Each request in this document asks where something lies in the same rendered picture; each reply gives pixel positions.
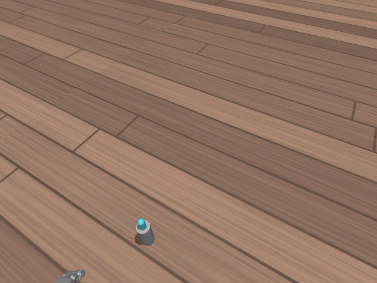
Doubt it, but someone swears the bottle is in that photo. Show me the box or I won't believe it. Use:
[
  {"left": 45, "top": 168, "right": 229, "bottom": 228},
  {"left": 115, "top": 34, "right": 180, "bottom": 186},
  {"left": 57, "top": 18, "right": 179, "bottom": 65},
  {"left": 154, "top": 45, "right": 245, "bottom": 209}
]
[{"left": 136, "top": 218, "right": 155, "bottom": 246}]

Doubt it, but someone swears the left robot hand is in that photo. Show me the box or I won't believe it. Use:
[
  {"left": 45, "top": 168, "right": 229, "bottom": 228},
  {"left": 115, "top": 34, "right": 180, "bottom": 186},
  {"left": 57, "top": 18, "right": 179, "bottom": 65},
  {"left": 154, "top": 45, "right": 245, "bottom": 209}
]
[{"left": 55, "top": 269, "right": 85, "bottom": 283}]

